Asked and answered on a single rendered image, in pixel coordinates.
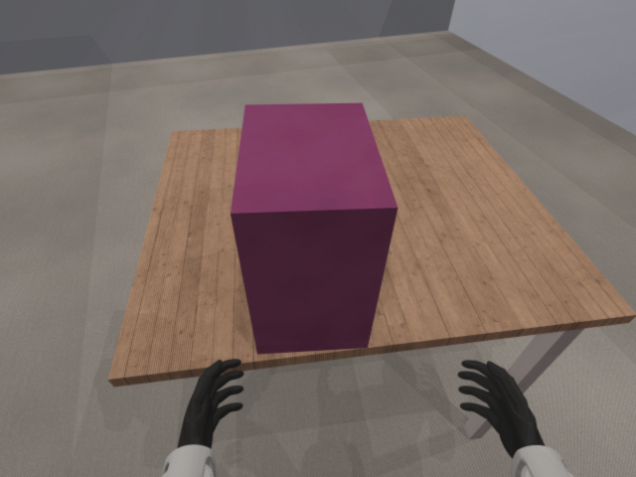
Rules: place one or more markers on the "left robot hand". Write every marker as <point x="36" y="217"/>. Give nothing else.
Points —
<point x="202" y="415"/>

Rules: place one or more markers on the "right robot forearm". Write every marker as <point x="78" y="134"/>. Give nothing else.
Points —
<point x="538" y="461"/>

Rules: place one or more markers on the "left robot forearm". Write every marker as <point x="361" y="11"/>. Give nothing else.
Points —
<point x="190" y="461"/>

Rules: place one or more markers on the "carton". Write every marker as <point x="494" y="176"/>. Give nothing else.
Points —
<point x="313" y="214"/>

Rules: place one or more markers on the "table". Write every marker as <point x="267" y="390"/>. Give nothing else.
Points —
<point x="474" y="256"/>

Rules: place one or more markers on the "right robot hand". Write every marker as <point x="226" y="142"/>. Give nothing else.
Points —
<point x="509" y="412"/>

